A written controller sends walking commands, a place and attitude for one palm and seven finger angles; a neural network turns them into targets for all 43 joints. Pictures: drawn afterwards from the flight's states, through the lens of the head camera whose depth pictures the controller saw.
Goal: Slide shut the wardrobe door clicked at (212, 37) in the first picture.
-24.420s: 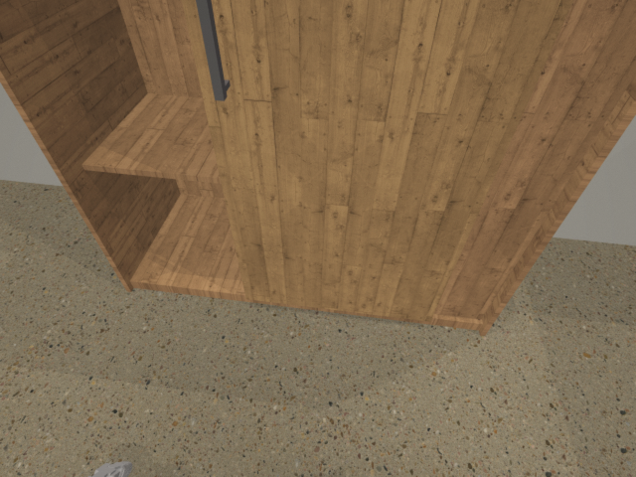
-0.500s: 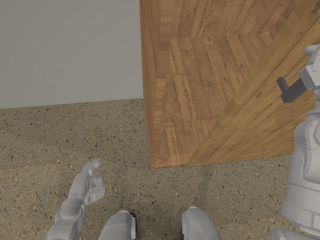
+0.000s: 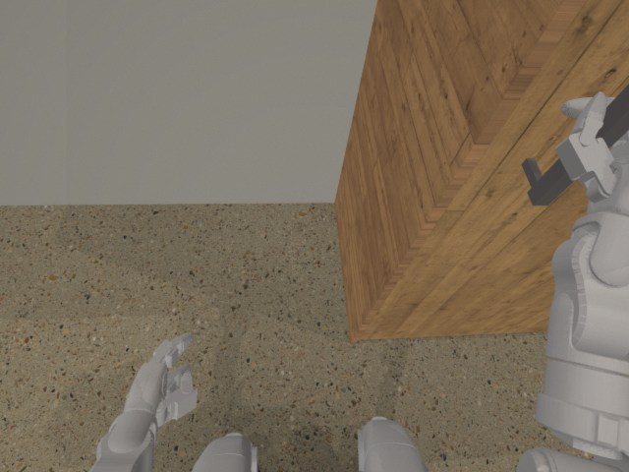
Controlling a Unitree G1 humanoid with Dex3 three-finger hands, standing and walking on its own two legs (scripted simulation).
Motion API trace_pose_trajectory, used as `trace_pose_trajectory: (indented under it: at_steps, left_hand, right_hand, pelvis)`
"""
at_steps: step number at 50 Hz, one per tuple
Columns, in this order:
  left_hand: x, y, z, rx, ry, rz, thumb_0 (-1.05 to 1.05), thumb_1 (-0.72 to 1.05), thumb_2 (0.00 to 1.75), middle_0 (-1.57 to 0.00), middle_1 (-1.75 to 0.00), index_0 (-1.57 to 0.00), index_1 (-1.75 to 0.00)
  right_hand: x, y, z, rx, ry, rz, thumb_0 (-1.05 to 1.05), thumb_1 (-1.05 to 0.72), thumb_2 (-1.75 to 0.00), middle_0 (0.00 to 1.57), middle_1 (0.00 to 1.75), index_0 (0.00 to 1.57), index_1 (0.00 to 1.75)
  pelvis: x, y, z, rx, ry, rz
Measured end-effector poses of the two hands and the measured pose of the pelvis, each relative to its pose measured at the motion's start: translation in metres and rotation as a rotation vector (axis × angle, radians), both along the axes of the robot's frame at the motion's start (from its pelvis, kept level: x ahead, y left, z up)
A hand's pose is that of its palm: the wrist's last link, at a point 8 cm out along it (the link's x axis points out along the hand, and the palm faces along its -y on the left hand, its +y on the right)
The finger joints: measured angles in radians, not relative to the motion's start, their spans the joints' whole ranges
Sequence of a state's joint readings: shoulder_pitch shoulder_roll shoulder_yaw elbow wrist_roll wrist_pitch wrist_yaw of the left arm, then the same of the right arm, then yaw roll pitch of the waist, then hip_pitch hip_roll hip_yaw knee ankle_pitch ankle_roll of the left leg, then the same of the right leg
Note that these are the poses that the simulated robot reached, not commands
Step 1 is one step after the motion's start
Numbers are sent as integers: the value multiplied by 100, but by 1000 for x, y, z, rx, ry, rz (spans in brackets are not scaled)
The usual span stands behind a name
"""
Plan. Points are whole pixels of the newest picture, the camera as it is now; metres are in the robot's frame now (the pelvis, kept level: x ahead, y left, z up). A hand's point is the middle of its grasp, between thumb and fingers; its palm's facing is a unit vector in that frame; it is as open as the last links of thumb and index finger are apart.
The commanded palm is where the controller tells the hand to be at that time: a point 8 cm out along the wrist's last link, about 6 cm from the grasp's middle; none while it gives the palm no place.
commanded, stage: step sideways, sliding the door along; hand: right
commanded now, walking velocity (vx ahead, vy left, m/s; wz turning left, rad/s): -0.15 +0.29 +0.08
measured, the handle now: (616, 93) +0.41 -0.26 +0.24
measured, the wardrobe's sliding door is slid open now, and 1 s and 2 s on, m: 0.00 0.00 0.00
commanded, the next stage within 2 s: stop walking and hold the door there in 0.24 s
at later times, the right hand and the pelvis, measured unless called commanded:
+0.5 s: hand (580, 140) +0.38 -0.23 +0.22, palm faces +0.65 +0.70 -0.28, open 7.3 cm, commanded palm +0.33 -0.25 +0.20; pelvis +0.01 +0.13 +0.00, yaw +5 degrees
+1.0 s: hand (582, 138) +0.38 -0.23 +0.22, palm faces +0.65 +0.72 -0.26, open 6.9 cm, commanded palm +0.33 -0.24 +0.20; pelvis +0.02 +0.13 +0.02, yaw +10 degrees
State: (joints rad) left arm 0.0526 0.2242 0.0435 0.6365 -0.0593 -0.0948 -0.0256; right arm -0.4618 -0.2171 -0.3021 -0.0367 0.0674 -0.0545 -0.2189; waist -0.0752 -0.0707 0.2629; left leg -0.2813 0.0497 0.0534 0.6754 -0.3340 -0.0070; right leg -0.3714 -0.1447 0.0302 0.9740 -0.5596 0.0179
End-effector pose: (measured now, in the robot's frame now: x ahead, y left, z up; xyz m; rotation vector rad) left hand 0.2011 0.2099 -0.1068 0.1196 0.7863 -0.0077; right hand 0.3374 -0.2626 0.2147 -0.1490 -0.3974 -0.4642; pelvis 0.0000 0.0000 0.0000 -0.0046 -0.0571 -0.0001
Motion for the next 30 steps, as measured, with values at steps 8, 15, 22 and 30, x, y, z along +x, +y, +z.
trace_pose_trajectory:
  at_steps: [8, 15, 22, 30]
  left_hand:
    - [-29, 45, 23, 96, 77, 9, 2, 90, 90, -20, -29, -19, -30]
    - [-26, 75, 35, 92, 77, -33, 1, 90, 90, -20, -29, -20, -30]
    - [-2, 125, 16, 36, -1, 5, 1, 90, 90, -21, -30, -20, -30]
    - [-31, 188, 29, 134, -3, 186, 1, 90, 90, -20, -29, -20, -30]
  right_hand:
    - [-1, 2, 0, 60, -3, -19, 0, -80, -84, 43, 141, 5, 113]
    - [-1, 6, 1, 75, 19, -93, -1, -78, -87, 35, 141, 7, 115]
    - [-3, 2, 3, -147, 77, -227, -10, -69, -86, 37, 141, 5, 118]
    - [-8, 1, 14, -166, 198, -289, -12, -63, -82, 44, 141, 15, 125]
  pelvis:
    - [-5, 31, 10, 25, -9, 5]
    - [3, 68, 17, 93, -35, 45]
    - [15, 123, -5, 56, -40, 80]
    - [15, 124, 12, -5, 12, 105]
